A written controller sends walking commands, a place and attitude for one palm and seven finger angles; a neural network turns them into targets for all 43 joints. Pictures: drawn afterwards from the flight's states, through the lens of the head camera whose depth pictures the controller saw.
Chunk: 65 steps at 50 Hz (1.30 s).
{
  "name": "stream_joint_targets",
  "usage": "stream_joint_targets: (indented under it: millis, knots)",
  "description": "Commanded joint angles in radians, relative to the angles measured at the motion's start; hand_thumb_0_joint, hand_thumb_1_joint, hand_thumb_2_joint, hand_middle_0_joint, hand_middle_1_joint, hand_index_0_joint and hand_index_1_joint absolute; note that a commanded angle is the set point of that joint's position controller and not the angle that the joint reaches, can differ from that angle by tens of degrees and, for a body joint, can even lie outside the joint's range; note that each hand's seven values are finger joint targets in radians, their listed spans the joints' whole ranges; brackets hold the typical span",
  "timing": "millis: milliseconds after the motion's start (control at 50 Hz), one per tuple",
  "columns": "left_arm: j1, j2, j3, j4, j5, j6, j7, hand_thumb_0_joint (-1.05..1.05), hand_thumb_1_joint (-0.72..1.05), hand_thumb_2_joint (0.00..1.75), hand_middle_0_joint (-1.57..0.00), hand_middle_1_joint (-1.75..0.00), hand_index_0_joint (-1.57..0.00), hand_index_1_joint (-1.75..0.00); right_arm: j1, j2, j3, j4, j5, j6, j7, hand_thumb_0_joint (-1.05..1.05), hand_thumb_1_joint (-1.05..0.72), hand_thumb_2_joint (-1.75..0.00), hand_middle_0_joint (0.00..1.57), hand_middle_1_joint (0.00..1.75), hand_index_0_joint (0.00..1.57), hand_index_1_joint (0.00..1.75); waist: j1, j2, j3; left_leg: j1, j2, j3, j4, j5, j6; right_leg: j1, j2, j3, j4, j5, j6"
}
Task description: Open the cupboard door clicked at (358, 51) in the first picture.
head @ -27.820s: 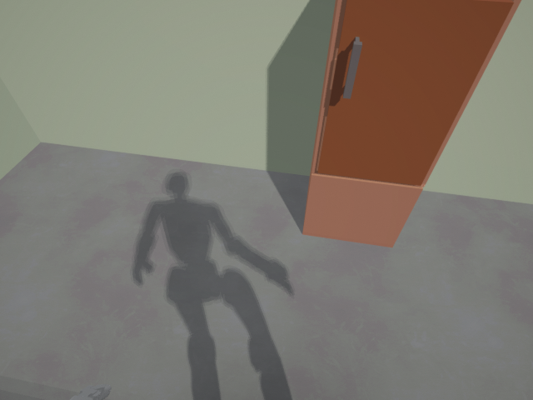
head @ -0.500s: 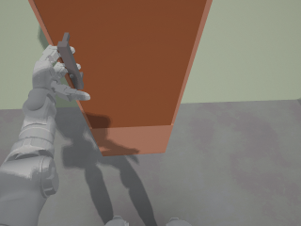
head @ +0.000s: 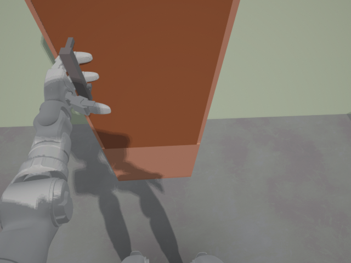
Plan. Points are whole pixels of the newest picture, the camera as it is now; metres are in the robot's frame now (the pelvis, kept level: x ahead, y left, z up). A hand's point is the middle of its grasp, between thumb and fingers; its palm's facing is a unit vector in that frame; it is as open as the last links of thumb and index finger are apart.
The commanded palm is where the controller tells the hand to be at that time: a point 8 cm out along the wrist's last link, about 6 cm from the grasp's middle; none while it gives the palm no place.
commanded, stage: slide the fingers in behind the handle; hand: left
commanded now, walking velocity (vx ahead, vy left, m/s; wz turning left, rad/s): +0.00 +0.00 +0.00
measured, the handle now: (79, 72) +0.53 +0.20 +0.11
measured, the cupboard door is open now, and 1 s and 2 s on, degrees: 0 0 37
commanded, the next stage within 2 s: close the thumb around the handle in 0.22 s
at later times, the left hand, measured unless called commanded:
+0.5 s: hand (88, 86) +0.49 +0.18 +0.11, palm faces +0.01 -1.00 +0.01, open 12.9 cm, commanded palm +0.46 +0.22 +0.11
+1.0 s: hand (88, 86) +0.49 +0.18 +0.11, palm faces +0.01 -1.00 +0.02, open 5.3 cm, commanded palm +0.46 +0.22 +0.11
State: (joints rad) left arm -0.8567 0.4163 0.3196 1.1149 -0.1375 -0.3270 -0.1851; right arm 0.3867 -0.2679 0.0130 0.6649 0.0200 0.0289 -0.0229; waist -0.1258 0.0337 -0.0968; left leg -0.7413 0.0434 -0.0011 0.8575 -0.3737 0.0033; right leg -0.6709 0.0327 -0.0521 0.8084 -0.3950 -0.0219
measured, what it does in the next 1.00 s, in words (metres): stands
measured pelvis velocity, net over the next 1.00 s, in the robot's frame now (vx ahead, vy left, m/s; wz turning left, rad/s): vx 0.00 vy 0.01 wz -0.01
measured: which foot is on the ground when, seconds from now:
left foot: down 0.00-1.00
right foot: down 0.00-1.00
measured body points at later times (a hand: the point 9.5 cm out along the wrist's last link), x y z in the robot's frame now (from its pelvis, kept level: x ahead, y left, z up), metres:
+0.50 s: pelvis +0.00 +0.01 +0.00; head +0.08 +0.02 +0.44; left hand +0.48 +0.23 +0.11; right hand +0.03 -0.26 -0.12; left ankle +0.02 +0.12 -0.70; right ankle -0.01 -0.11 -0.70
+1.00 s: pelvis +0.00 +0.01 +0.00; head +0.08 +0.02 +0.44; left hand +0.48 +0.23 +0.11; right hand +0.03 -0.26 -0.12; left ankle +0.02 +0.12 -0.70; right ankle -0.01 -0.11 -0.70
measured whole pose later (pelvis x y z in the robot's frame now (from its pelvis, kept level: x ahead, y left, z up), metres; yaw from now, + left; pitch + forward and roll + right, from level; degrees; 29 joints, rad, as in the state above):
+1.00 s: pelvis +0.00 +0.01 +0.00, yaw -1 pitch +15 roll -2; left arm -0.84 0.39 0.32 1.08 -0.14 -0.33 -0.18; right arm 0.38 -0.26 0.01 0.66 0.02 0.04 -0.02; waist -0.12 0.03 -0.10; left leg -0.73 0.04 0.01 0.86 -0.38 0.02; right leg -0.66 0.03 -0.04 0.80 -0.40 -0.01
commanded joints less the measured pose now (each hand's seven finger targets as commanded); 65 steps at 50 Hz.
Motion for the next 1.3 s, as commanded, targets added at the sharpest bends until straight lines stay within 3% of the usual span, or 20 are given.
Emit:
stream_joint_targets:
  millis: [0, 40, 60, 80, 120, 260, 300, 400, 460, 540, 660, 740, 780, 800, 860, 960, 1000, 1100, 1120, 1280]
  knots:
    - [-0.485, 0.220, 0.013, -0.208, -0.007, -0.060, -0.006, 0.00, -0.50, 0.30, -0.30, -1.20, -0.30, -1.20, 0.099, -0.159, -0.052, -0.076, 0.003, -0.026, -0.016, 0.00, -0.90, -0.90, 0.20, 0.30, 0.20, 0.30, -0.035, 0.036, -0.368, 0.268, -0.038, -0.010, -0.076, 0.212, 0.035, 0.121, 0.014, 0.047, -0.115, 0.302, 0.018]
    - [-0.451, 0.222, 0.023, -0.187, -0.014, -0.054, -0.018, 0.00, -0.50, 0.30, -0.30, -1.20, -0.30, -1.20, 0.100, -0.159, -0.053, -0.078, 0.004, -0.026, -0.017, 0.00, -0.90, -0.90, 0.20, 0.30, 0.20, 0.30, -0.029, 0.015, -0.364, 0.263, -0.037, -0.007, -0.072, 0.217, 0.035, 0.126, 0.014, 0.046, -0.117, 0.308, 0.018]
    - [-0.456, 0.265, 0.060, -0.194, -0.020, -0.057, -0.017, 0.00, -0.50, 0.30, -0.30, -1.20, -0.30, -1.20, 0.107, -0.164, -0.052, -0.077, 0.002, -0.024, -0.019, 0.00, -0.90, -0.90, 0.20, 0.30, 0.20, 0.30, -0.024, -0.004, -0.369, 0.248, -0.039, -0.008, -0.070, 0.230, 0.039, 0.153, 0.014, 0.049, -0.114, 0.327, 0.018]
    - [-0.434, 0.272, 0.060, -0.184, -0.015, -0.052, -0.020, 0.00, -0.50, 0.30, -0.30, -1.20, -0.30, -1.20, 0.099, -0.163, -0.049, -0.083, 0.006, -0.021, -0.020, 0.00, -0.90, -0.90, 0.20, 0.30, 0.20, 0.30, -0.016, 0.016, -0.370, 0.243, -0.040, -0.003, -0.073, 0.230, 0.037, 0.157, 0.012, 0.051, -0.113, 0.334, 0.018]
    - [-0.476, 0.227, 0.017, -0.197, -0.016, -0.050, -0.027, 0.00, -0.50, 0.30, -0.30, -1.20, -0.30, -1.20, 0.097, -0.158, -0.049, -0.082, 0.007, -0.021, -0.021, 0.00, -0.90, -0.90, 0.20, 0.30, 0.20, 0.30, -0.033, 0.036, -0.360, 0.267, -0.036, -0.010, -0.074, 0.226, 0.034, 0.119, 0.013, 0.042, -0.113, 0.313, 0.017]
    - [-0.456, 0.245, 0.045, -0.186, -0.021, -0.045, -0.018, 0.00, -0.50, 0.30, -0.30, -1.20, -0.30, -1.20, 0.105, -0.164, -0.051, -0.084, 0.003, -0.018, -0.020, 0.00, -0.90, -0.90, 0.20, 0.30, 0.20, 0.30, -0.029, 0.012, -0.354, 0.269, -0.034, -0.015, -0.069, 0.242, 0.035, 0.110, 0.016, 0.036, -0.108, 0.310, 0.016]
    - [-0.481, 0.236, 0.031, -0.199, -0.013, -0.044, -0.013, 0.00, -0.50, 0.30, -0.30, -1.20, -0.30, -1.20, 0.104, -0.163, -0.052, -0.085, 0.004, -0.018, -0.020, 0.00, -0.90, -0.90, 0.20, 0.30, 0.20, 0.30, -0.032, 0.037, -0.371, 0.293, -0.032, -0.020, -0.072, 0.250, 0.031, 0.089, 0.015, 0.033, -0.105, 0.301, 0.016]
    - [-0.471, 0.155, -0.018, -0.253, -0.015, -0.059, -0.005, 0.00, -0.22, 0.42, -0.32, -1.23, -0.32, -1.23, 0.103, -0.154, -0.057, -0.083, 0.000, -0.021, -0.012, 0.00, -0.90, -0.90, 0.20, 0.30, 0.20, 0.30, -0.022, 0.087, -0.424, 0.386, -0.026, -0.033, -0.066, 0.323, 0.020, 0.057, 0.021, 0.017, -0.092, 0.318, 0.009]
    - [-0.435, 0.195, 0.024, -0.253, -0.021, -0.063, 0.006, 0.00, -0.05, 0.49, -0.33, -1.25, -0.33, -1.25, 0.108, -0.161, -0.057, -0.084, -0.003, -0.019, -0.009, 0.00, -0.90, -0.90, 0.20, 0.30, 0.20, 0.30, -0.012, 0.027, -0.411, 0.352, -0.028, -0.031, -0.067, 0.327, 0.024, 0.099, 0.024, 0.017, -0.091, 0.339, 0.008]
    - [-0.428, 0.181, 0.011, -0.267, -0.011, -0.069, 0.014, 0.00, 0.17, 0.59, -0.35, -1.27, -0.35, -1.27, 0.091, -0.155, -0.057, -0.088, 0.000, -0.016, -0.008, 0.00, -0.90, -0.90, 0.20, 0.30, 0.20, 0.30, -0.009, 0.051, -0.387, 0.351, -0.027, -0.025, -0.076, 0.310, 0.021, 0.093, 0.023, 0.018, -0.097, 0.331, 0.008]
    - [-0.407, 0.230, 0.054, -0.246, -0.008, -0.075, 0.016, 0.00, 0.51, 0.73, -0.37, -1.31, -0.37, -1.31, 0.095, -0.161, -0.058, -0.092, -0.001, -0.016, -0.012, 0.00, -0.90, -0.90, 0.20, 0.30, 0.20, 0.30, 0.001, 0.026, -0.379, 0.327, -0.030, -0.022, -0.080, 0.293, 0.024, 0.117, 0.022, 0.024, -0.097, 0.324, 0.006]
    - [-0.449, 0.181, 0.002, -0.252, -0.007, -0.073, 0.006, 0.00, 0.73, 0.83, -0.39, -1.33, -0.39, -1.33, 0.090, -0.158, -0.056, -0.086, 0.001, -0.017, -0.013, 0.00, -0.90, -0.90, 0.20, 0.30, 0.20, 0.30, -0.021, 0.048, -0.363, 0.347, -0.025, -0.028, -0.083, 0.273, 0.021, 0.071, 0.022, 0.019, -0.103, 0.292, 0.008]
    - [-0.444, 0.213, 0.034, -0.273, -0.010, -0.081, 0.006, 0.00, 0.84, 0.88, -0.40, -1.34, -0.40, -1.34, 0.094, -0.161, -0.060, -0.085, -0.001, -0.020, -0.014, 0.00, -0.90, -0.90, 0.20, 0.30, 0.20, 0.30, -0.007, 0.048, -0.405, 0.364, -0.024, -0.030, -0.080, 0.303, 0.020, 0.090, 0.022, 0.020, -0.095, 0.313, 0.007]
    - [-0.438, 0.170, 0.000, -0.274, -0.015, -0.078, 0.003, 0.00, 0.90, 0.90, -0.40, -1.35, -0.40, -1.35, 0.089, -0.156, -0.058, -0.089, 0.001, -0.020, -0.012, 0.00, -0.90, -0.90, 0.20, 0.30, 0.20, 0.30, -0.012, 0.072, -0.403, 0.377, -0.026, -0.028, -0.079, 0.314, 0.018, 0.083, 0.023, 0.018, -0.095, 0.320, 0.006]
    - [-0.463, 0.163, -0.008, -0.258, -0.016, -0.075, 0.006, 0.00, 0.90, 0.90, -0.40, -1.35, -0.40, -1.35, 0.098, -0.158, -0.058, -0.076, -0.001, -0.021, -0.014, 0.00, -0.90, -0.90, 0.20, 0.30, 0.20, 0.30, -0.027, 0.050, -0.376, 0.375, -0.022, -0.038, -0.077, 0.303, 0.019, 0.056, 0.025, 0.012, -0.096, 0.297, 0.006]
    - [-0.429, 0.232, 0.055, -0.255, -0.011, -0.070, 0.019, 0.00, 0.90, 0.90, -0.40, -1.35, -0.40, -1.35, 0.103, -0.165, -0.059, -0.081, -0.005, -0.020, -0.014, 0.00, -0.90, -0.90, 0.20, 0.30, 0.20, 0.30, 0.001, 0.031, -0.410, 0.343, -0.029, -0.028, -0.078, 0.317, 0.022, 0.119, 0.021, 0.021, -0.093, 0.335, 0.006]
    - [-0.431, 0.165, -0.001, -0.289, -0.009, -0.076, 0.013, 0.00, 0.90, 0.90, -0.40, -1.35, -0.40, -1.35, 0.092, -0.154, -0.060, -0.086, -0.001, -0.021, -0.011, 0.00, -0.90, -0.90, 0.20, 0.30, 0.20, 0.30, -0.010, 0.055, -0.423, 0.382, -0.025, -0.026, -0.074, 0.344, 0.019, 0.094, 0.022, 0.016, -0.091, 0.349, 0.008]
    - [-0.448, 0.168, 0.002, -0.295, -0.016, -0.077, 0.016, 0.00, 0.90, 0.90, -0.40, -1.35, -0.40, -1.35, 0.089, -0.156, -0.061, -0.084, 0.000, -0.021, -0.010, 0.00, -0.90, -0.90, 0.20, 0.30, 0.20, 0.30, -0.012, 0.057, -0.399, 0.371, -0.026, -0.027, -0.078, 0.326, 0.018, 0.095, 0.024, 0.018, -0.096, 0.339, 0.007]
    - [-0.462, 0.220, 0.038, -0.282, -0.009, -0.078, 0.020, 0.00, 0.90, 0.90, -0.40, -1.35, -0.40, -1.35, 0.095, -0.163, -0.062, -0.077, -0.001, -0.019, -0.013, 0.00, -0.90, -0.90, 0.20, 0.30, 0.20, 0.30, -0.011, 0.049, -0.395, 0.366, -0.023, -0.030, -0.075, 0.326, 0.019, 0.093, 0.024, 0.020, -0.094, 0.339, 0.007]
    - [-0.208, 0.164, 0.024, -0.382, -0.037, -0.065, -0.005, 0.00, 0.90, 0.90, -0.40, -1.35, -0.40, -1.35, 0.060, -0.149, -0.062, -0.126, 0.007, -0.015, -0.005, 0.00, -0.90, -0.90, 0.20, 0.30, 0.20, 0.30, 0.045, 0.050, -0.435, 0.381, -0.029, -0.005, -0.085, 0.401, 0.020, 0.186, 0.024, 0.020, -0.092, 0.435, 0.004]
